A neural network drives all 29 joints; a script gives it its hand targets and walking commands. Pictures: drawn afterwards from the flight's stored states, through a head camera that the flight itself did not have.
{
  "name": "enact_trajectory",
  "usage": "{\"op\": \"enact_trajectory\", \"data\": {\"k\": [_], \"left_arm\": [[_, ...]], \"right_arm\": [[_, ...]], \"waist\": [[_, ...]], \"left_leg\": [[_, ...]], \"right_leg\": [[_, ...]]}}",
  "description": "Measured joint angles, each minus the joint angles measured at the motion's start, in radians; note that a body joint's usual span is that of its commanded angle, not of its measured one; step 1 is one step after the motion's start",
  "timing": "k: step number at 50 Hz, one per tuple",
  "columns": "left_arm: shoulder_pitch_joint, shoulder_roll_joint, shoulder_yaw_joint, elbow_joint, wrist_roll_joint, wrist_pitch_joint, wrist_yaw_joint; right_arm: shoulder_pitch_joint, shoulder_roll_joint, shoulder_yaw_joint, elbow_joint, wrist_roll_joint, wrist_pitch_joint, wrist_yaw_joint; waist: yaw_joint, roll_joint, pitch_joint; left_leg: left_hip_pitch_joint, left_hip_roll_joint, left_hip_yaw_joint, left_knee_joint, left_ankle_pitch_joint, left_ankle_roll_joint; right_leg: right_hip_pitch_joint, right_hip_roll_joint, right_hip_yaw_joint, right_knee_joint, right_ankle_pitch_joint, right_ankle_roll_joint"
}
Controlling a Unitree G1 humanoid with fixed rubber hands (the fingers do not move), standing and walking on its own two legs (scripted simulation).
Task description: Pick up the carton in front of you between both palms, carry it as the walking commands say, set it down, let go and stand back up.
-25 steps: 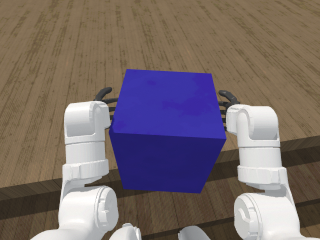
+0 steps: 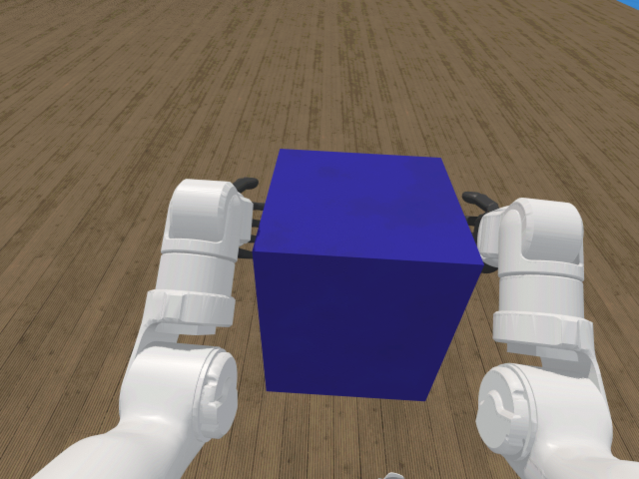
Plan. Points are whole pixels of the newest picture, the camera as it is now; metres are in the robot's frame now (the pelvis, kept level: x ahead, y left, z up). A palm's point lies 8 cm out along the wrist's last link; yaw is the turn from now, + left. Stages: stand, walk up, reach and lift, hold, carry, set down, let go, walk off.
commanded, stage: carry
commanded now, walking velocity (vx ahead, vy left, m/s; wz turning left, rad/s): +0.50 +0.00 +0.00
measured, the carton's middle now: (352, 275) +0.37 +0.03 +0.09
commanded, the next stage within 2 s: none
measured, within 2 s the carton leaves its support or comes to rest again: neither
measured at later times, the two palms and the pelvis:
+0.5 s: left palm (255, 5) +0.70 +0.22 +0.32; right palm (446, 41) +0.66 -0.08 +0.31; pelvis +0.30 +0.10 +0.14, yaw +1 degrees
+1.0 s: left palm out of the picture +0.95 +0.24 +0.42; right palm out of the picture +0.95 -0.05 +0.42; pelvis +0.59 +0.08 +0.22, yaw +1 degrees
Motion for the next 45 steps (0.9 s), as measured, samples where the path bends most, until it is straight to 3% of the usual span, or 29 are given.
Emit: {"op": "enact_trajectory", "data": {"k": [1, 3, 5, 8, 14, 16, 18, 20, 21, 22, 24, 25, 27, 30, 33, 39, 45], "left_arm": [[0.001, -0.008, -0.011, 0.006, 0.002, -0.012, 0.001], [0.025, -0.025, -0.025, -0.009, -0.001, -0.046, 0.006], [0.076, -0.032, -0.034, -0.053, -0.013, -0.065, 0.012], [0.117, -0.026, -0.028, -0.124, -0.033, -0.077, 0.016], [0.1, -0.044, 0.018, -0.234, -0.029, -0.104, 0.017], [0.092, -0.041, 0.044, -0.262, -0.032, -0.101, 0.017], [0.08, -0.033, 0.069, -0.27, -0.028, -0.085, 0.009], [0.071, -0.022, 0.094, -0.264, -0.019, -0.066, -0.004], [0.069, -0.016, 0.104, -0.258, -0.01, -0.06, -0.011], [0.061, -0.007, 0.115, -0.246, -0.004, -0.056, -0.02], [0.048, 0.007, 0.133, -0.214, 0.005, -0.059, -0.053], [0.049, 0.007, 0.141, -0.201, 0.014, -0.058, -0.063], [0.065, -0.007, 0.148, -0.208, 0.034, -0.042, -0.066], [0.077, -0.024, 0.148, -0.265, 0.052, -0.014, -0.067], [0.059, -0.016, 0.145, -0.314, 0.048, -0.001, -0.067], [0.023, 0.008, 0.121, -0.227, 0.039, 0.001, -0.067], [0.042, 0.029, 0.09, -0.101, 0.023, 0.0, -0.067]], "right_arm": [[0.008, -0.007, -0.006, -0.007, -0.002, -0.004, 0.006], [0.017, -0.014, -0.019, -0.018, -0.006, -0.025, 0.013], [0.043, 0.005, -0.029, -0.049, -0.02, -0.038, 0.013], [0.074, 0.038, -0.018, -0.123, -0.039, -0.046, 0.013], [0.07, 0.035, 0.016, -0.258, -0.031, -0.052, 0.01], [0.057, 0.039, 0.031, -0.272, -0.03, -0.057, 0.004], [0.043, 0.046, 0.051, -0.264, -0.031, -0.055, -0.013], [0.021, 0.042, 0.076, -0.23, -0.023, -0.051, -0.026], [0.01, 0.04, 0.092, -0.208, -0.015, -0.049, -0.035], [0.0, 0.039, 0.104, -0.187, -0.007, -0.052, -0.042], [-0.01, 0.036, 0.124, -0.147, 0.009, -0.066, -0.054], [-0.004, 0.038, 0.125, -0.136, 0.031, -0.067, -0.047], [0.018, 0.036, 0.134, -0.134, 0.051, -0.06, -0.057], [0.016, 0.027, 0.133, -0.158, 0.074, -0.043, -0.063], [-0.021, 0.025, 0.121, -0.187, 0.075, -0.036, -0.066], [-0.059, 0.033, 0.079, -0.124, 0.035, -0.02, -0.051], [-0.034, 0.04, 0.083, -0.022, 0.002, -0.01, -0.032]], "waist": [[0.019, 0.006, 0.025], [0.058, 0.03, 0.077], [0.084, 0.042, 0.11], [0.084, 0.032, 0.161], [0.075, 0.045, 0.167], [0.056, 0.044, 0.161], [0.023, 0.023, 0.137], [-0.028, 0.016, 0.106], [-0.066, 0.021, 0.098], [-0.11, 0.01, 0.105], [-0.17, 0.006, 0.125], [-0.187, -0.002, 0.134], [-0.204, -0.015, 0.144], [-0.192, -0.004, 0.158], [-0.171, 0.009, 0.163], [-0.123, -0.005, 0.068], [-0.098, -0.017, -0.016]], "left_leg": [[-0.098, -0.004, -0.048, 0.26, 0.005, -0.024], [-0.313, -0.083, -0.177, 0.837, -0.072, -0.044], [-0.478, -0.142, -0.222, 1.198, -0.116, -0.01], [-0.679, -0.13, -0.207, 1.329, -0.151, 0.035], [-1.052, -0.021, -0.128, 1.4, -0.403, 0.059], [-1.117, 0.014, -0.098, 1.26, -0.402, 0.055], [-1.078, 0.027, -0.036, 0.957, -0.324, 0.058], [-0.962, -0.002, 0.015, 0.696, -0.25, 0.066], [-0.875, -0.031, 0.027, 0.569, -0.208, 0.066], [-0.828, -0.051, 0.043, 0.532, -0.121, 0.065], [-0.778, -0.063, 0.048, 0.541, -0.135, 0.049], [-0.74, -0.07, 0.05, 0.521, -0.156, 0.044], [-0.654, -0.084, 0.051, 0.449, -0.177, 0.038], [-0.536, -0.084, 0.048, 0.323, -0.17, 0.035], [-0.435, -0.075, 0.041, 0.207, -0.161, 0.034], [-0.274, -0.077, 0.02, 0.047, -0.183, 0.013], [-0.096, -0.078, -0.01, -0.074, -0.239, -0.024]], "right_leg": [[0.048, 0.012, 0.002, -0.043, -0.081, 0.001], [0.105, 0.019, 0.001, -0.089, -0.068, 0.002], [0.186, 0.027, 0.018, -0.176, -0.026, 0.02], [0.328, 0.014, 0.049, -0.33, 0.003, 0.048], [0.547, -0.047, 0.113, -0.569, 0.019, 0.095], [0.639, -0.079, 0.132, -0.67, 0.029, 0.115], [0.727, -0.124, 0.139, -0.794, 0.067, 0.124], [0.767, -0.163, 0.141, -0.818, 0.106, 0.119], [0.756, -0.179, 0.145, -0.747, 0.123, 0.115], [0.714, -0.203, 0.161, -0.603, 0.145, 0.108], [0.517, -0.139, 0.293, -0.09, 0.133, 0.114], [0.423, -0.093, 0.336, 0.146, 0.136, 0.106], [0.275, -0.039, 0.346, 0.449, 0.174, 0.08], [0.114, -0.019, 0.299, 0.584, 0.101, 0.05], [0.013, -0.033, 0.238, 0.436, 0.006, 0.043], [-0.077, -0.099, 0.18, 0.123, 0.16, 0.077], [0.047, -0.121, 0.145, -0.298, 0.291, 0.095]]}}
